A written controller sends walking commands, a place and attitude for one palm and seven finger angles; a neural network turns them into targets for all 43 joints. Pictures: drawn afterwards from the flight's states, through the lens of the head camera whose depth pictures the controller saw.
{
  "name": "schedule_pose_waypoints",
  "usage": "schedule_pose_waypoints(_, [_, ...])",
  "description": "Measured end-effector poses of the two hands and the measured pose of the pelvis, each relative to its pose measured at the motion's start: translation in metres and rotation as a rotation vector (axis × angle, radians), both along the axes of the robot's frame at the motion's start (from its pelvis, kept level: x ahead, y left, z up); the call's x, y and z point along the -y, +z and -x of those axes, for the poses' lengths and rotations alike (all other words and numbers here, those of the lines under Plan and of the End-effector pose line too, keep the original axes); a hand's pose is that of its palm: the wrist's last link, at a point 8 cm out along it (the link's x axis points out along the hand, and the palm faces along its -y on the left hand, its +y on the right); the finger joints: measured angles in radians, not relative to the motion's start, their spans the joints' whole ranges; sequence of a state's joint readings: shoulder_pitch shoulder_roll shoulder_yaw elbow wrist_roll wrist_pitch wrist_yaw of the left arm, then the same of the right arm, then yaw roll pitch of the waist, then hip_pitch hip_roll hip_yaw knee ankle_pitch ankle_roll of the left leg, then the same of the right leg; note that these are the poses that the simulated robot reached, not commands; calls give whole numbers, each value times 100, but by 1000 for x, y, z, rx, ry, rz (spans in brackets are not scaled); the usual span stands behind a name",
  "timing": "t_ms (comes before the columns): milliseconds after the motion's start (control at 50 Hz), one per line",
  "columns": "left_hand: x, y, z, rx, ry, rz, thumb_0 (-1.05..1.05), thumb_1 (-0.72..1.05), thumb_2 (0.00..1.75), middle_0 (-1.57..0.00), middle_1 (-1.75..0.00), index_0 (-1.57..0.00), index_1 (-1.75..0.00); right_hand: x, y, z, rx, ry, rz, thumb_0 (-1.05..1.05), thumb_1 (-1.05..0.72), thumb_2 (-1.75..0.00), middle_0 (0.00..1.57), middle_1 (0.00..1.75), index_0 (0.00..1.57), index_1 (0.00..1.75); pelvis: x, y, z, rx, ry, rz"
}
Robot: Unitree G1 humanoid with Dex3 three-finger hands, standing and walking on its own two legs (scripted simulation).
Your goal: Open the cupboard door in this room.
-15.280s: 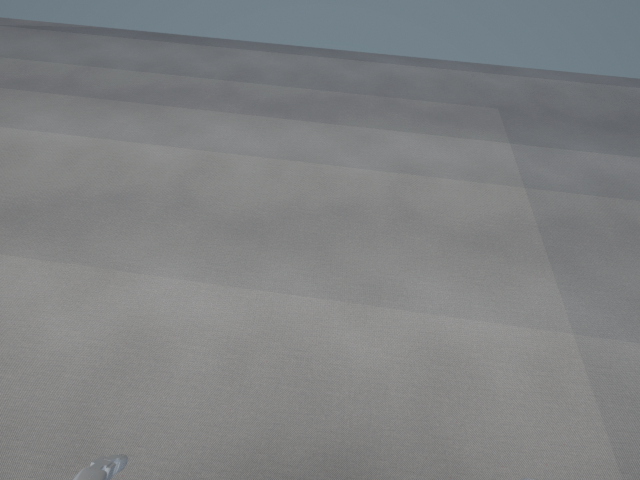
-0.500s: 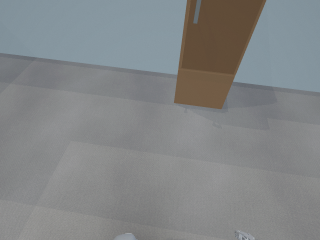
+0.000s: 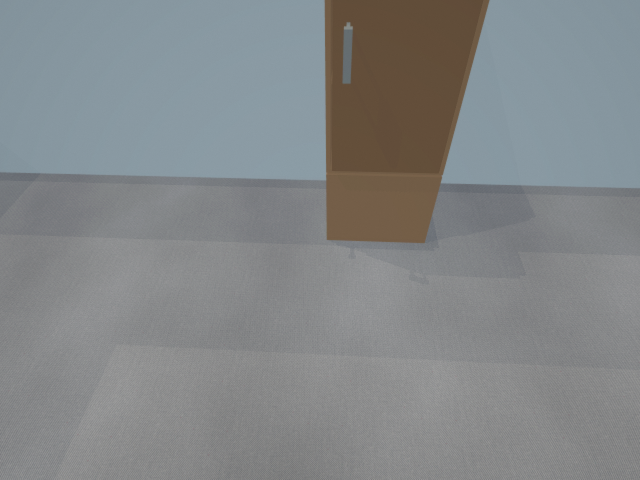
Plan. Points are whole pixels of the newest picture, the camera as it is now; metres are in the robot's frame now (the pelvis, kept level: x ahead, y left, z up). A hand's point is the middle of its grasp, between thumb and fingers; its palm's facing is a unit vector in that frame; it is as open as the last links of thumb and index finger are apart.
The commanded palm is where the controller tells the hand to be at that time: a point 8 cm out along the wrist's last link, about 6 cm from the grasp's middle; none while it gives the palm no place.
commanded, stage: stand and wait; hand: left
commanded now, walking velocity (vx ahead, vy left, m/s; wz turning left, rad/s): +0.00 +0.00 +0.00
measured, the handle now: (347, 53) +1.15 -0.03 +0.05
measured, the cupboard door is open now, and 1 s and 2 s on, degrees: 0 0 0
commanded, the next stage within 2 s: look at it before walking up in 0.34 s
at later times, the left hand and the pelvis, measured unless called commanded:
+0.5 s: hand out of the picture -0.02 +0.15 -0.17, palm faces +0.06 -0.98 -0.16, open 7.4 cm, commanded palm none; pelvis +0.01 -0.01 +0.00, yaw +1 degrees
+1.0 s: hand out of the picture -0.03 +0.19 -0.17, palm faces +0.03 -0.98 -0.19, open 7.4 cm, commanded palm none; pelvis -0.01 +0.02 +0.01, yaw +0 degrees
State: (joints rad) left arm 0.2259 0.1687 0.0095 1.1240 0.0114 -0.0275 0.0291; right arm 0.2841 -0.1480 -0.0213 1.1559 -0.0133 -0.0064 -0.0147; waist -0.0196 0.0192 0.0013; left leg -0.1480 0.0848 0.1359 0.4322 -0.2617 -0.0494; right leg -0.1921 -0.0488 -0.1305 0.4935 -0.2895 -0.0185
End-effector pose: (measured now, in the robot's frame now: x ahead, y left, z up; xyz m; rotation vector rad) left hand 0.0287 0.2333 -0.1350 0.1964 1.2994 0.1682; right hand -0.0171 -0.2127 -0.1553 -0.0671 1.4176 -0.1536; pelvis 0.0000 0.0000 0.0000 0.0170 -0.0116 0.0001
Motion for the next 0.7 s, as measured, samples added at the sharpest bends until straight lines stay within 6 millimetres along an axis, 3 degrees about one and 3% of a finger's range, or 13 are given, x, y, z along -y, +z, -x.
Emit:
schedule_pose_waypoints(160, [12, -1, 5, -50, 29, 4, 1, 93, 90, -20, -30, -20, -29, -3, 3, 12, -84, -3, -19, 0, -91, -90, 19, 30, 20, 30, 9, 2, -12, -4, 8, 7])
schedule_pose_waypoints(460, [35, -9, 47, -126, 72, 73, 0, 91, 90, -20, -30, -20, -29, 6, 7, -15, -7, 25, 27, 1, -92, -90, 19, 30, 20, 30, 7, 3, -8, 21, 9, 14])
schedule_pose_waypoints(700, [27, -9, 66, -149, 69, 82, 0, 90, 90, -20, -30, -20, -29, -3, 11, -1, -7, 18, 27, 1, -92, -90, 19, 30, 20, 30, -1, 5, 4, 25, 5, 16])
